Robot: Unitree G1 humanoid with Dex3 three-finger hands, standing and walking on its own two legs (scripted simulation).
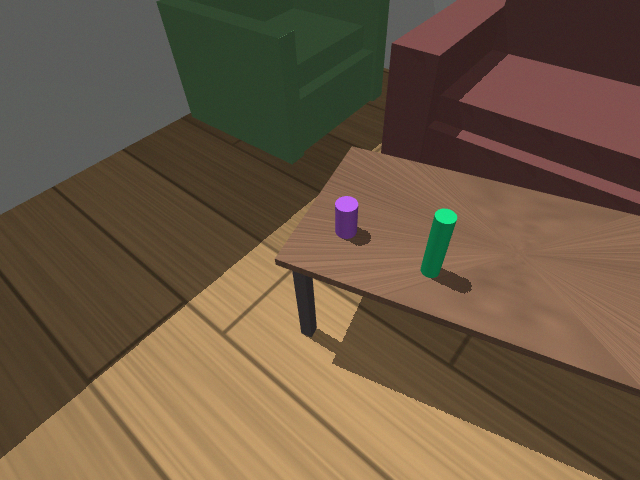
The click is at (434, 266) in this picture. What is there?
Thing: slim round
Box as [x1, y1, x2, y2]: [421, 209, 456, 277]
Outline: 449,209 439,209 435,212 421,265 421,272 428,277 434,277 439,272 456,220 455,213
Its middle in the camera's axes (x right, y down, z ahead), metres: +0.28 +0.01 +0.93
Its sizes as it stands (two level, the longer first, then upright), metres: 0.048 0.048 0.197
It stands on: a support 0.44 m high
